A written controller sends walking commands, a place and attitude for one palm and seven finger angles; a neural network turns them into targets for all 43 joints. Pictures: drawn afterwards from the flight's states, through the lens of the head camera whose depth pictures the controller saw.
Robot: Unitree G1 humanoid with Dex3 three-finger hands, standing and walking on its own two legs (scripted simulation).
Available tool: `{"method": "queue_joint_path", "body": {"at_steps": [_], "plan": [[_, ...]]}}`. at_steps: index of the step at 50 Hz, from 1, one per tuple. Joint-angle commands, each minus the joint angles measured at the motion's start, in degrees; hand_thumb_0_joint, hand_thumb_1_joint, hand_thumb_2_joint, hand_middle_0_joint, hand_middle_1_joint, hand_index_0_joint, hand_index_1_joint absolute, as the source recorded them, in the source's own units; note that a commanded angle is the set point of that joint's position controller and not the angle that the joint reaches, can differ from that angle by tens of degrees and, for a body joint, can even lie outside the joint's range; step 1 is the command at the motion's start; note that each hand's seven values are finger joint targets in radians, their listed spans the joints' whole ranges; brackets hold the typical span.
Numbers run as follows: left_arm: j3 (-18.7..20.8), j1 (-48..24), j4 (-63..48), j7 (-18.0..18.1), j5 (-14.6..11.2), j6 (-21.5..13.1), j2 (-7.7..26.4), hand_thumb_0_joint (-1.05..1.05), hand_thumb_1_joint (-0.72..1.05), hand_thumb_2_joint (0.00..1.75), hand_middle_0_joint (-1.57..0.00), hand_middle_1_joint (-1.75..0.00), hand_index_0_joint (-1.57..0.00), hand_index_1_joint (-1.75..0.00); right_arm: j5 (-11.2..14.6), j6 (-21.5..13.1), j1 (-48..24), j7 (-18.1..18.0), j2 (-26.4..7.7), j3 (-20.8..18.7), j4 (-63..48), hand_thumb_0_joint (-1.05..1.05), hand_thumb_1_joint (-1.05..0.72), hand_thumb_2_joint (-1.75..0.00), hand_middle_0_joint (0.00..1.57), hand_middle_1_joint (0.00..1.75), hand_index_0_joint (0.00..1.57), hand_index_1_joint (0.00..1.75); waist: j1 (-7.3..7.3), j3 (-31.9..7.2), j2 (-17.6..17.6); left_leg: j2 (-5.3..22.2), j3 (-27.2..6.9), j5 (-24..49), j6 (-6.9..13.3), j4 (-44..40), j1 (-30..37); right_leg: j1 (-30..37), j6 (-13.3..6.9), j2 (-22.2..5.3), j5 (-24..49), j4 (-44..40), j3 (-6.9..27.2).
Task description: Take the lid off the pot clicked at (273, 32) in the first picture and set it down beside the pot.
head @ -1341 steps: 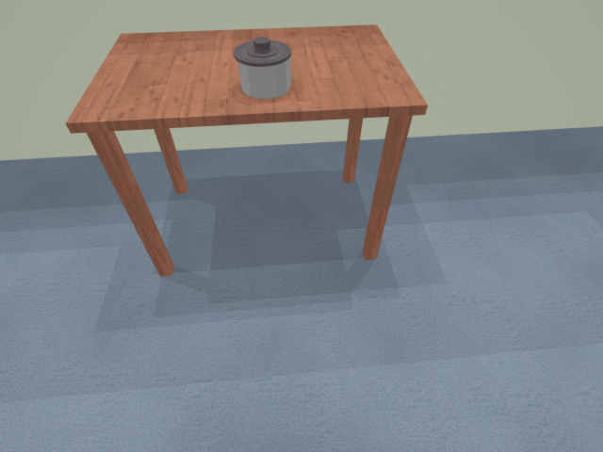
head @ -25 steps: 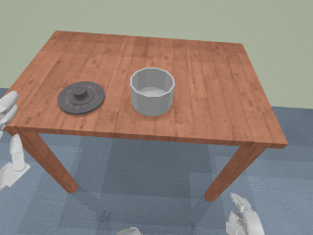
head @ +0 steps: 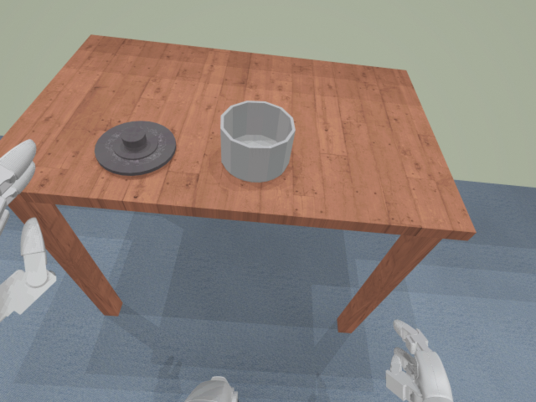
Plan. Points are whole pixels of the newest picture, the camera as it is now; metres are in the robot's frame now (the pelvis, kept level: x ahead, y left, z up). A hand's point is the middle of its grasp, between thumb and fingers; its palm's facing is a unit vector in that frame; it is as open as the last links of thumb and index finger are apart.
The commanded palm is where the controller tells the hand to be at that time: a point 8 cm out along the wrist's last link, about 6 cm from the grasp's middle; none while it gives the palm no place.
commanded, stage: step back with the hand held close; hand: left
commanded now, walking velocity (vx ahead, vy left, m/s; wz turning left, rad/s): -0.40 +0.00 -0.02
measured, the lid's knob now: (133, 137) +0.57 +0.30 +0.02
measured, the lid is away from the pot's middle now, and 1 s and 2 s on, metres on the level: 0.25 0.25 0.25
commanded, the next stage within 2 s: stop stepping back and stand still in 0.56 s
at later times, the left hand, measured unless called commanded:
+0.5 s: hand (8, 330) +0.14 +0.23 +0.20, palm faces +0.20 -0.90 -0.38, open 7.4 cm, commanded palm +0.09 +0.30 +0.20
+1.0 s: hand out of the picture -0.01 +0.30 +0.21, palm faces +0.30 -0.87 -0.40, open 7.4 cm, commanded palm -0.04 +0.34 +0.20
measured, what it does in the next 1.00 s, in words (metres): walks backwards: right foot, then left foot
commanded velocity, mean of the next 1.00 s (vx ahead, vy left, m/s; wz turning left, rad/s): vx -0.14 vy -0.01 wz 0.02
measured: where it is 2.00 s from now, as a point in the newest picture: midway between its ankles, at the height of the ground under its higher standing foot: outside the picture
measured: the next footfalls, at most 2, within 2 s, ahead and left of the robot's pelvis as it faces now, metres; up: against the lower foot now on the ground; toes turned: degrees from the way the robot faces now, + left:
right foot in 0.38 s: -0.08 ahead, -0.13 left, +0.00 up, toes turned -5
left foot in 0.54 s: +0.06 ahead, +0.08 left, +0.00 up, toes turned -4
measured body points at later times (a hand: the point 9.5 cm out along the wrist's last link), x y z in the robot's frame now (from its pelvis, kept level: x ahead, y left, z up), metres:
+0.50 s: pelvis -0.06 +0.03 +0.00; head -0.06 +0.07 +0.45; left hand +0.13 +0.28 +0.22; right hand +0.09 -0.22 -0.06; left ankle +0.05 +0.08 -0.71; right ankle -0.12 -0.13 -0.72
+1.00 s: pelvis -0.20 +0.07 +0.01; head -0.22 +0.12 +0.46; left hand -0.03 +0.34 +0.23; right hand -0.07 -0.18 -0.06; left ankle -0.18 +0.15 -0.65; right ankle -0.23 -0.05 -0.72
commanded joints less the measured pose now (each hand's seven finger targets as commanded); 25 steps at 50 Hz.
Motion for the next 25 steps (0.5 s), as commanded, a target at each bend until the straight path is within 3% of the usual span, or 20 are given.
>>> {"method": "queue_joint_path", "body": {"at_steps": [1, 3, 5, 6, 7, 8, 9, 11, 12, 14, 16, 17, 18, 19, 20, 21, 22, 23, 24, 25], "plan": [[5.8, -1.6, -10.02, 2.7, -0.9, -3.2, 8.33, 0.0, 0.9, 0.9, -0.2, -0.3, -0.2, -0.3, -0.15, -1.83, -2.65, -0.73, -7.13, -3.8, -6.81, 0.0, -0.9, -0.9, 0.2, 0.3, 0.2, 0.3, -1.71, -8.83, -3.9, 1.57, -4.78, -5.79, -1.61, 0.33, 9.5, -4.55, -7.07, -13.87, 4.59, -13.2, 14.34], [5.63, -2.22, -10.02, 2.98, -0.9, -3.28, 8.31, 0.0, 0.9, 0.9, -0.2, -0.3, -0.2, -0.3, -0.01, -1.34, -3.36, -0.83, -7.28, -3.9, -6.79, 0.0, -0.9, -0.9, 0.2, 0.3, 0.2, 0.3, -1.86, -8.17, -2.94, 2.47, -6.4, -6.18, -1.13, -1.81, 10.03, -5.81, -6.21, -12.27, 3.07, -11.96, 11.44], [5.68, -1.71, -10.65, 3.04, -0.92, -3.59, 8.28, 0.0, 0.9, 0.9, -0.2, -0.3, -0.2, -0.3, -0.03, -1.41, -3.92, -1.19, -8.08, -3.73, -7.57, 0.0, -0.9, -0.9, 0.2, 0.3, 0.2, 0.3, -1.79, -7.21, 2.74, 5.61, -9.81, -9.56, 0.06, -10.78, 6.74, -3.86, -4.17, -6.78, -1.65, -6.97, 6.41], [6.02, -1.79, -11.38, 2.81, -0.76, -3.96, 8.02, 0.0, 0.9, 0.9, -0.2, -0.3, -0.2, -0.3, -0.07, -2.14, -4.54, -1.36, -9.19, -3.69, -8.23, 0.0, -0.9, -0.9, 0.2, 0.3, 0.2, 0.3, -1.56, -7.01, 9.85, 9.37, -13.8, -16.37, 1.44, -19.64, 1.37, 0.93, -2.42, -1.97, -4.2, -0.17, 2.76], [6.86, -1.78, -11.84, 2.52, -0.31, -4.33, 7.84, 0.0, 0.9, 0.9, -0.2, -0.3, -0.2, -0.3, -0.24, -3.23, -5.38, -1.45, -10.04, -3.84, -8.76, 0.0, -0.9, -0.9, 0.2, 0.3, 0.2, 0.3, -1.16, -7.4, 18.48, 15.91, -20.92, -28.11, 4.05, -30.51, -8.26, 9.97, -0.7, 3.09, -7.33, 11.39, 0.66], [8.16, -2.64, -11.35, 2.44, 0.22, -4.07, 8.75, 0.0, 0.9, 0.9, -0.2, -0.3, -0.2, -0.3, -0.85, -3.96, -4.67, -1.47, -9.56, -4.0, -8.21, 0.0, -0.9, -0.9, 0.2, 0.3, 0.2, 0.3, -1.32, -7.8, 20.09, 19.75, -23.57, -31.78, 5.71, -35.77, -13.97, 13.85, -0.25, 4.75, -11.16, 22.68, 2.36], [8.62, -2.79, -11.24, 2.55, -0.58, -3.95, 9.4, 0.0, 0.9, 0.9, -0.2, -0.3, -0.2, -0.3, -0.88, -4.11, -3.96, -1.27, -8.43, -4.44, -7.88, 0.0, -0.9, -0.9, 0.2, 0.3, 0.2, 0.3, -1.15, -8.45, 16.19, 19.78, -23.85, -24.68, 6.07, -34.39, -10.02, 9.68, -0.63, 4.66, -14.18, 26.54, 4.58], [6.71, -1.34, -10.87, 2.66, -1.5, -3.14, 7.21, 0.0, 0.9, 0.9, -0.2, -0.3, -0.2, -0.3, -0.95, -4.7, -2.66, -0.23, -7.78, -4.57, -6.7, 0.0, -0.9, -0.9, 0.2, 0.3, 0.2, 0.3, -0.25, -9.63, 10.33, 16.74, -17.31, -12.47, 4.77, -28.2, 3.13, 2.12, -1.29, 2.94, -16.94, 19.33, 4.23], [6.28, 0.12, -10.79, 2.73, -1.79, -2.77, 6.79, 0.0, 0.9, 0.9, -0.2, -0.3, -0.2, -0.3, -0.86, -4.92, -2.52, 0.11, -7.68, -4.54, -6.46, 0.0, -0.9, -0.9, 0.2, 0.3, 0.2, 0.3, 0.23, -11.04, 11.67, 15.84, -15.05, -10.21, 3.81, -27.33, 7.64, 1.64, -1.53, 2.38, -17.16, 13.29, 3.2], [4.38, 0.39, -11.63, 2.53, -1.95, -2.52, 6.39, 0.0, 0.9, 0.9, -0.2, -0.3, -0.2, -0.3, -1.25, -5.04, -2.21, 0.49, -7.48, -3.98, -6.08, 0.0, -0.9, -0.9, 0.2, 0.3, 0.2, 0.3, 0.34, -12.95, 14.23, 14.6, -13.71, -7.55, 1.74, -27.55, 11.71, 4.84, -2.14, 2.31, -15.53, 1.46, 1.84], [3.58, -0.64, -10.6, 2.01, -1.66, -2.58, 6.95, 0.0, 0.9, 0.9, -0.2, -0.3, -0.2, -0.3, -1.74, -4.55, -1.53, 0.41, -7.82, -4.06, -4.86, 0.0, -0.9, -0.9, 0.2, 0.3, 0.2, 0.3, 0.2, -15.02, 11.95, 13.49, -11.43, -4.56, -1.07, -23.96, 14.61, 9.44, -2.9, 1.12, -7.12, -11.6, 1.45], [3.36, -2.3, -10.63, 1.67, -1.29, -2.82, 7.73, 0.0, 0.9, 0.9, -0.2, -0.3, -0.2, -0.3, -1.71, -4.09, -1.48, 0.14, -8.04, -3.98, -4.64, 0.0, -0.9, -0.9, 0.2, 0.3, 0.2, 0.3, -0.18, -14.91, 9.22, 11.42, -8.69, -3.13, -2.13, -20.07, 15.63, 9.96, -3.21, -0.43, -2.51, -16.34, 1.5], [3.4, -4.34, -10.52, 1.43, -1.05, -3.32, 8.94, 0.0, 0.9, 0.9, -0.2, -0.3, -0.2, -0.3, -1.28, -3.79, -1.85, -0.19, -7.78, -3.73, -4.74, 0.0, -0.9, -0.9, 0.2, 0.3, 0.2, 0.3, -0.64, -13.78, 5.61, 7.93, -4.51, -4.22, -3.27, -13.64, 17.64, 5.82, -4.37, -3.89, -1.06, -19.55, 2.81], [4.63, -4.9, -10.27, 1.54, -0.78, -3.91, 11.11, 0.0, 0.9, 0.9, -0.2, -0.3, -0.2, -0.3, -1.28, -3.7, -1.83, -0.49, -7.06, -3.3, -4.28, 0.0, -0.9, -0.9, 0.2, 0.3, 0.2, 0.3, -1.02, -12.39, 0.64, 5.03, -1.99, -5.63, -4.02, -5.31, 18.67, -0.08, -6.41, -9.27, 1.21, -20.71, 5.99], [4.45, -7.72, -10.16, 1.76, -1.26, -4.61, 11.3, 0.0, 0.9, 0.9, -0.2, -0.3, -0.2, -0.3, -1.13, -4.04, -2.74, -0.97, -6.17, -2.53, -4.21, 0.0, -0.9, -0.9, 0.2, 0.3, 0.2, 0.3, -1.35, -10.81, -3.34, 3.15, -0.27, -5.38, -4.4, 2.24, 19.4, -5.42, -7.16, -14.32, 5.18, -21.19, 7.91], [2.72, -7.64, -8.55, 1.17, -1.03, -4.17, 9.41, 0.0, 0.9, 0.9, -0.2, -0.3, -0.2, -0.3, -0.15, -4.16, -2.95, -1.28, -7.0, -3.62, -4.19, 0.0, -0.9, -0.9, 0.2, 0.3, 0.2, 0.3, -1.69, -9.23, -10.9, -0.17, -0.51, -5.3, -4.7, 8.49, 20.08, -10.81, -8.26, -15.72, 1.22, -20.6, 7.6], [3.2, -6.08, -6.99, 1.12, -0.86, -3.32, 9.23, 0.0, 0.9, 0.9, -0.2, -0.3, -0.2, -0.3, 0.1, -3.8, -4.62, -1.34, -6.81, -3.66, -4.7, 0.0, -0.9, -0.9, 0.2, 0.3, 0.2, 0.3, -1.86, -7.26, -11.95, -0.5, -0.42, -3.17, -4.25, 12.74, 19.36, -12.97, -8.41, -16.22, 6.92, -18.71, 6.74], [3.39, -5.39, -6.74, 1.09, -0.94, -2.91, 8.95, 0.0, 0.9, 0.9, -0.2, -0.3, -0.2, -0.3, 0.38, -3.05, -5.71, -1.27, -6.04, -3.08, -4.88, 0.0, -0.9, -0.9, 0.2, 0.3, 0.2, 0.3, -2.2, -6.15, -9.13, -0.28, -0.94, -3.25, -3.81, 12.27, 16.43, -11.03, -8.12, -15.85, 14.19, -15.52, 5.65], [3.62, -5.18, -6.31, 0.85, -1.55, -2.48, 8.88, 0.0, 0.9, 0.9, -0.2, -0.3, -0.2, -0.3, 0.36, -2.36, -6.51, -1.16, -5.27, -2.16, -5.25, 0.0, -0.9, -0.9, 0.2, 0.3, 0.2, 0.3, -2.26, -4.08, -4.26, -0.08, -1.74, -3.22, -3.79, 6.33, 13.36, -9.33, -6.99, -14.18, 15.68, -12.45, 4.03], [3.07, -5.26, -5.99, 0.74, -1.51, -2.49, 7.85, 0.0, 0.9, 0.9, -0.2, -0.3, -0.2, -0.3, 0.19, -2.16, -6.66, -1.32, -6.21, -1.88, -5.78, 0.0, -0.9, -0.9, 0.2, 0.3, 0.2, 0.3, -2.51, -1.31, 0.59, 2.25, -5.45, 0.27, -2.6, -5.36, 9.62, -6.72, -4.61, -10.3, 14.65, -7.55, 2.61]]}}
